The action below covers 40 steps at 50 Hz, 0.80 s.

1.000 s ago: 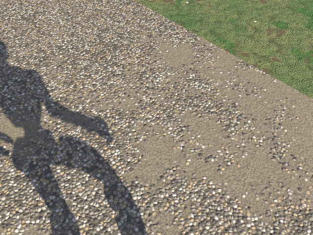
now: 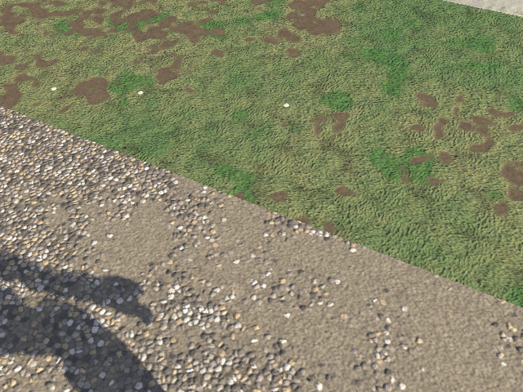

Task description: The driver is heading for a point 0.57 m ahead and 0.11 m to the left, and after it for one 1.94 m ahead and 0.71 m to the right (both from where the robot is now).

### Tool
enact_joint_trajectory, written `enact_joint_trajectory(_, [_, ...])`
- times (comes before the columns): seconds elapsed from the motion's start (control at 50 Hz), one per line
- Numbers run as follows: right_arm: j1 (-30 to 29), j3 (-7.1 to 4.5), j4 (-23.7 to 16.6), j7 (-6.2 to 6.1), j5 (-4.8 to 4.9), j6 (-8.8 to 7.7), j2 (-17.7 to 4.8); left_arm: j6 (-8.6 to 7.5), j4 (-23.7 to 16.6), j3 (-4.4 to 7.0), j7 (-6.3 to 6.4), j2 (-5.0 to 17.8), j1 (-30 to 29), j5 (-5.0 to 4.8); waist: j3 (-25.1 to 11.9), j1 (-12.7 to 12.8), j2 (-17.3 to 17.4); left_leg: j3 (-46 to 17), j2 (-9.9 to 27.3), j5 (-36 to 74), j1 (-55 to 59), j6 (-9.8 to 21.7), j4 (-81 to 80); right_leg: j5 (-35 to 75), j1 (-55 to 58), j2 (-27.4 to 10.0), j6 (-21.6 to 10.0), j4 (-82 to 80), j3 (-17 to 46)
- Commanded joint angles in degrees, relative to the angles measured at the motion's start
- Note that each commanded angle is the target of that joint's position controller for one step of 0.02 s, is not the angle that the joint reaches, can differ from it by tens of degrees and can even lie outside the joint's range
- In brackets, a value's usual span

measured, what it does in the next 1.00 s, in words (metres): walks ahead: right foot, then left foot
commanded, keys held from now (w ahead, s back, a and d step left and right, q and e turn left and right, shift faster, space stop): w+q+shift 0.42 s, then e+shift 0.58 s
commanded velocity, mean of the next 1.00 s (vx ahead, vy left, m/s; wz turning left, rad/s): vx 0.63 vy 0.00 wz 0.22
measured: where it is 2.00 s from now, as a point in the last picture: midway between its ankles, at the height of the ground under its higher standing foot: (254, 307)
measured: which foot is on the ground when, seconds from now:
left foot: down 0.00-0.34, up 0.36-0.68, down 0.70-1.00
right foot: up 0.00-0.32, down 0.34-0.72, up 0.74-1.00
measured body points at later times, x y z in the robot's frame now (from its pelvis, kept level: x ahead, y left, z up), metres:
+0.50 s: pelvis +0.44 -0.04 +0.04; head +0.45 -0.03 +0.48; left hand +0.41 +0.26 -0.06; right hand +0.69 -0.22 -0.06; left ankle +0.32 +0.03 -0.58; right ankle +0.51 -0.16 -0.70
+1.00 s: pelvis +0.63 +0.05 +0.04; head +0.68 +0.05 +0.49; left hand +0.71 +0.37 -0.05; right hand +0.86 -0.18 -0.06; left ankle +0.66 +0.19 -0.70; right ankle +0.71 -0.07 -0.65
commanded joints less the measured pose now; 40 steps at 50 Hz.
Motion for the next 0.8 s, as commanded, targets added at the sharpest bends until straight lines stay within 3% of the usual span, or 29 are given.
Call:
enact_joint_trajectory(0.02, [10.25,-1.28,-2.12,-0.52,-0.87,-0.8,-5.02,-5.36,-13.55,-0.72,-2.72,4.49,-6.43,-1.95,-7.32,1.82,-7.57,-53.23,21.05,-33.46,34.12,11.17,-29.32,4.61,-40.18,-2.76,-4.94,7.92,10.7])
enact_joint_trajectory(0.04, [5.72,-1.18,-3.59,-0.36,-0.67,-1.6,-5.13,-4.65,-12.61,-0.84,-2.15,4.13,-6.29,-0.16,-3.77,4.54,-11.57,-50.59,18.29,-28.97,23.38,10.85,-29.62,6.78,-34.99,-4.69,-4.29,1.82,11.25])
enact_joint_trajectory(0.06, [2.39,-1.28,-4.68,-0.73,-0.81,-1.76,-5.95,-3.71,-12.11,-0.7,-1.57,4.34,-5.05,0.8,-0.8,6.47,-10.63,-46.34,15.23,-23.73,15.6,11.06,-30.22,7.84,-31.65,-5.89,-2.73,-1.52,11.68])
enact_joint_trajectory(0.08, [1.02,-1.19,-5.18,-1.08,-0.69,-1.7,-5.51,-2.83,-11.6,-0.32,-0.83,5.62,-4.12,0.87,0.78,7.34,-9.03,-41.69,12.8,-18.97,10.85,10.71,-30.71,8.63,-29.58,-7.34,-1.2,-5.49,11.2])
enact_joint_trajectory(0.12, [1.42,-0.75,-4.65,-2.07,0.45,-1.69,-4.26,-2.0,-12.92,-0.38,0.47,5.86,-7.47,1.75,2.91,6.12,-6.61,-32.86,8.93,-9.09,3.37,9.61,-30.29,12.2,-25.69,-8.69,1.53,-17.71,8.42])
enact_joint_trajectory(0.16, [2.8,-0.97,-3.55,-3.26,1.64,-1.25,-4.84,-2.02,-15.81,-1.34,0.65,2.94,-14.94,2.47,3.33,2.65,-2.48,-26.39,5.1,-3.31,-1.68,7.14,-29.02,22.84,-18.86,-6.92,3.55,-32.27,5.44])
enact_joint_trajectory(0.2, [5.51,-1.46,-2.22,-3.64,2.21,-0.54,-5.94,-2.08,-17.48,-1.55,0.44,1.0,-19.51,1.1,0.69,-1.08,0.64,-25.68,3.85,-4.84,-2.14,4.0,-27.02,30.81,-11.12,-3.5,4.99,-42.95,3.5])
enact_joint_trajectory(0.28, [7.84,-1.68,-0.57,-4.02,2.58,0.52,-4.7,-2.66,-17.55,1.08,0.27,5.41,-20.0,-2.27,-2.05,-1.92,4.89,-32.23,6.31,-7.24,13.9,1.05,-18.19,28.81,-10.16,-2.83,5.42,-54.22,8.22])
enact_joint_trajectory(0.3, [7.23,-1.79,-0.67,-4.02,2.26,0.83,-4.6,-3.07,-16.84,2.02,0.2,6.78,-17.35,-2.59,-3.51,0.01,5.65,-32.92,7.23,-2.0,17.07,0.07,-13.99,26.13,-7.88,-2.91,4.33,-55.08,8.05])
enact_joint_trajectory(0.32, [5.74,-1.76,-1.23,-3.66,1.55,1.04,-4.75,-3.43,-15.27,3.48,0.19,8.77,-9.62,-2.74,-8.23,4.85,5.76,-31.28,6.45,7.38,18.69,-1.83,-4.84,22.66,-0.25,-3.54,2.43,-54.46,7.52])
enact_joint_trajectory(0.34, [3.17,-0.75,-3.17,-3.03,-0.05,1.08,-2.29,-3.31,-13.06,4.45,0.43,10.46,4.06,-2.62,-17.88,11.76,4.69,-27.55,5.6,9.14,12.1,-3.98,11.45,16.34,16.99,-9.68,-0.43,-48.43,10.97])
enact_joint_trajectory(0.36, [11.87,1.56,-5.21,-2.54,0.51,0.56,5.88,-2.74,-11.67,5.08,0.25,15.15,11.44,-0.04,-28.29,7.85,-17.19,-20.45,-0.6,-20.79,-6.17,-6.45,32.51,-4.0,38.41,-24.63,-9.25,-54.57,39.47])
enact_joint_trajectory(0.38, [12.74,2.36,-6.78,-2.78,3.77,0.24,2.35,-2.35,-10.29,5.38,-0.81,14.93,11.07,-0.12,-27.56,7.37,-29.57,-16.18,4.91,-19.13,-19.76,-6.85,44.35,-27.85,39.33,-31.2,-13.1,-62.9,60.88])
enact_joint_trajectory(0.4, [6.45,1.27,-6.14,-3.31,3.57,0.75,-2.56,-1.75,-11.95,4.58,-0.37,9.4,7.25,-0.15,-17.38,9.77,-18.69,-14.43,8.05,-12.67,-23.77,-7.34,47.65,-27.23,32.05,-27.69,-10.82,-64.41,52.99])
enact_joint_trajectory(0.42, [0.62,0.69,-7.01,-3.16,1.85,0.94,-4.71,-1.08,-10.88,4.08,-0.07,7.65,6.15,0.12,-10.58,10.5,-9.16,-12.24,9.65,-8.91,-23.33,-7.37,46.31,-14.49,24.59,-24.72,-8.6,-63.8,41.06])
enact_joint_trajectory(0.44, [-5.59,0.73,-8.58,-2.95,-0.14,0.63,-3.73,-0.72,-9.08,3.77,-0.3,7.07,6.3,1.2,-4.33,10.65,-1.76,-11.65,10.76,-7.45,-20.48,-7.39,43.15,2.04,15.97,-20.74,-7.99,-63.94,32.12])
enact_joint_trajectory(0.46, [-7.31,0.79,-10.12,-2.57,-0.33,0.34,-2.16,-0.78,-7.61,3.14,-0.54,5.82,4.72,2.0,-1.01,8.11,-2.97,-12.53,11.54,-6.96,-17.59,-7.67,40.04,15.27,9.5,-18.78,-8.81,-63.86,26.67])
enact_joint_trajectory(0.48, [-7.17,1.08,-10.47,-2.37,0.28,0.34,-0.86,-1.0,-6.2,2.25,-0.99,3.45,3.73,1.9,-0.26,6.15,-5.18,-12.69,11.48,-9.26,-14.6,-8.14,37.43,28.4,5.88,-17.16,-9.17,-63.89,22.35])
enact_joint_trajectory(0.5, [-6.76,1.5,-10.66,-2.22,0.66,0.34,0.39,-1.23,-4.57,1.41,-1.37,1.3,3.83,1.14,-0.61,4.71,-6.65,-12.33,10.96,-11.55,-13.52,-8.66,33.64,38.55,4.61,-16.3,-9.53,-63.54,19.62])
enact_joint_trajectory(0.52, [-6.42,1.97,-10.87,-2.03,0.33,0.28,1.32,-1.36,-3.32,1.16,-1.57,1.18,3.47,0.28,-0.8,3.12,-6.69,-11.41,10.98,-13.03,-12.66,-9.11,27.73,45.84,3.32,-16.29,-10.08,-63.45,18.13])
enact_joint_trajectory(0.58, [-9.1,3.01,-10.93,-0.6,-1.55,-1.77,1.19,-0.56,-3.24,3.58,-0.72,9.78,-0.75,-1.46,-2.57,2.15,-6.43,-5.91,9.0,0.96,0.28,-10.42,3.89,51.63,-4.63,-13.06,-10.26,-65.56,12.24])
enact_joint_trajectory(0.62, [-11.57,2.35,-10.58,0.04,-1.43,-2.29,-0.78,-0.29,-1.87,4.54,-0.39,12.59,2.46,-1.97,-5.03,2.88,-7.34,-6.71,6.07,12.99,11.04,-10.54,-4.37,45.25,-6.04,-13.16,-8.9,-66.06,12.98])
enact_joint_trajectory(0.66, [-10.92,1.0,-9.91,-0.56,-1.74,-2.09,-3.92,0.0,-1.23,4.43,-0.05,11.81,2.92,-2.12,-5.58,1.01,-7.01,-8.4,5.98,18.7,16.52,-8.76,-10.45,44.13,-3.97,-12.61,-6.25,-62.12,13.49])
enact_joint_trajectory(0.7, [-6.37,-0.38,-8.85,-1.97,-3.25,-1.88,-6.61,0.32,-2.06,4.25,0.08,10.64,2.93,-2.15,-8.71,-2.2,-6.35,-8.56,7.92,26.89,27.5,-6.62,-13.98,44.15,-6.74,-8.26,-2.29,-50.56,12.33])
enact_joint_trajectory(0.72, [-0.38,-1.12,-8.65,-3.0,-4.39,-1.54,-9.93,0.59,-4.26,3.14,0.13,7.3,2.59,-1.13,-15.26,-4.49,-0.29,-16.05,18.42,47.52,40.46,-3.48,-10.08,25.08,-15.83,-4.08,0.4,-34.89,10.54])
enact_joint_trajectory(0.74, [0.02,-0.67,-9.5,-3.05,-5.58,-0.04,-10.46,1.57,-2.57,1.17,0.18,1.58,15.63,-1.29,-28.01,0.3,14.46,-31.27,37.68,66.13,51.67,6.4,-6.19,-17.25,-25.37,-0.65,3.04,-14.1,8.55])
enact_joint_trajectory(0.76, [-0.89,-0.32,-10.0,-2.61,-3.28,1.37,-7.35,2.82,-1.27,2.28,0.32,7.64,18.31,-1.64,-31.53,-0.13,10.87,-32.13,35.5,55.42,48.27,6.81,-8.02,-15.85,-25.83,-3.82,3.79,-7.63,9.98])
enact_joint_trajectory(0.78, [-3.47,0.05,-9.85,-2.54,-1.71,2.01,-5.21,3.86,-2.25,3.17,0.7,9.38,13.94,-2.21,-24.28,0.42,7.99,-27.04,32.31,44.91,43.04,5.94,-10.46,-12.4,-30.45,-5.56,4.58,-5.58,7.39])
enact_joint_trajectory(0.8, [-6.42,0.33,-9.09,-2.59,-0.88,2.34,-3.8,4.92,-2.84,3.36,1.44,8.98,11.35,-1.88,-18.2,1.56,5.41,-23.33,29.54,37.42,36.4,4.82,-13.46,-8.77,-32.37,-7.14,5.52,-6.11,5.31])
